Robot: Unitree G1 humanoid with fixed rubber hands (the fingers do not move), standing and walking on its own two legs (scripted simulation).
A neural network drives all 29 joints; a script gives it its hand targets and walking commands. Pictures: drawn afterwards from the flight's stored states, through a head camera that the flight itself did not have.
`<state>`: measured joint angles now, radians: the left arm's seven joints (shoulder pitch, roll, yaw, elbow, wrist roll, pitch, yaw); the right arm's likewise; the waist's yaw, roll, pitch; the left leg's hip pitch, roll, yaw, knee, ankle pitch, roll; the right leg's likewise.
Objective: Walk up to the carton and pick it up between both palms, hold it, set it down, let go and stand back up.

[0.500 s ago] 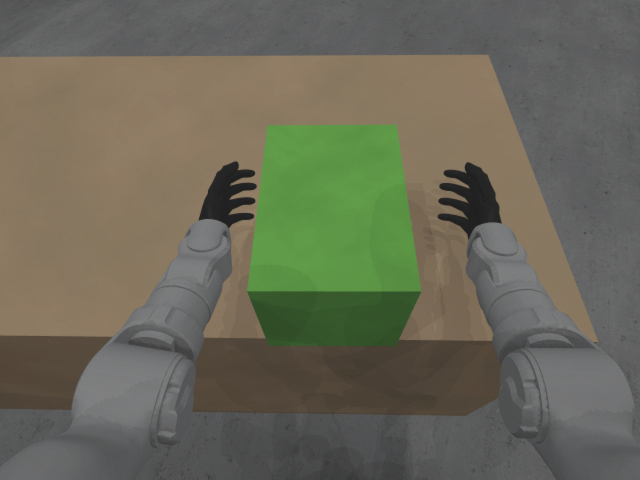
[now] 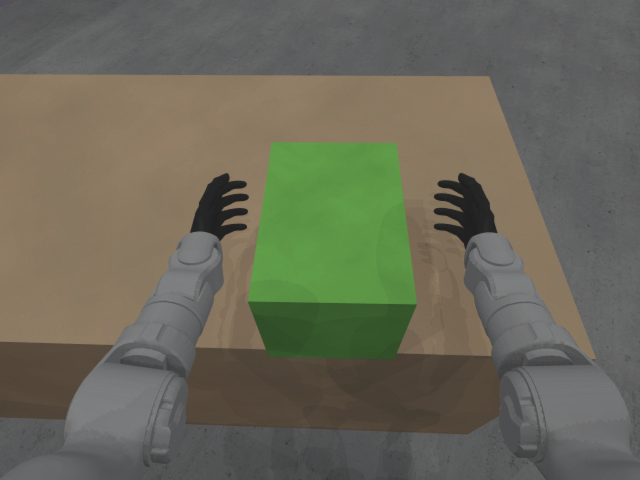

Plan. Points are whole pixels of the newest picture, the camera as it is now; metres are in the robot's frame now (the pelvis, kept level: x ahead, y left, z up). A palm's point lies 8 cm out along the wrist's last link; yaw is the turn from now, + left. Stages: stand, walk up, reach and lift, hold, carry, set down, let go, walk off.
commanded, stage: set down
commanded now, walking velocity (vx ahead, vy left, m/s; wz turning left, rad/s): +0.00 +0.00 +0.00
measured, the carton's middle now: (332, 250) +0.47 +0.01 -0.03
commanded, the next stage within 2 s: let go in 1.82 s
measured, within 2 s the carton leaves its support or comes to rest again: neither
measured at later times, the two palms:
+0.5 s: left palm (204, 234) +0.41 +0.17 +0.07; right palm (469, 232) +0.43 -0.16 +0.07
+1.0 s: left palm (198, 251) +0.39 +0.17 +0.07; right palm (467, 246) +0.41 -0.16 +0.07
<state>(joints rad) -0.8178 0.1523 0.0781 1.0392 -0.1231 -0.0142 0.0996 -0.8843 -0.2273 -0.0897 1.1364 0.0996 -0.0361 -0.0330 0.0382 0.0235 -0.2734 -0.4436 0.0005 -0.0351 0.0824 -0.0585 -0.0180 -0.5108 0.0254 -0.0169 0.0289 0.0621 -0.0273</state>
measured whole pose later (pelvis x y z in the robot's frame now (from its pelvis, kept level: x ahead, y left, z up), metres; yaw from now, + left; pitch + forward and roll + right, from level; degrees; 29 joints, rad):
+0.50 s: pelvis +0.00 +0.01 +0.00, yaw +0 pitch +19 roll +0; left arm -0.77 0.11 0.07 0.96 -0.08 0.03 0.13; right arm -0.85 -0.19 -0.13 1.09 0.06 0.00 -0.05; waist 0.03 0.02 -0.24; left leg -0.36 -0.01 -0.04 0.11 -0.08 -0.01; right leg -0.42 0.01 -0.02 0.05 0.04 -0.02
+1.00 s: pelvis +0.00 +0.01 +0.01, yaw +0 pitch +14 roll +0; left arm -0.64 0.08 0.08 0.85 -0.07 0.03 0.14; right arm -0.73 -0.16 -0.10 1.00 0.05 0.00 -0.05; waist 0.04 0.03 -0.20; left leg -0.26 0.00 -0.04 0.11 -0.10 -0.01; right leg -0.32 0.03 -0.02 0.04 0.03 -0.02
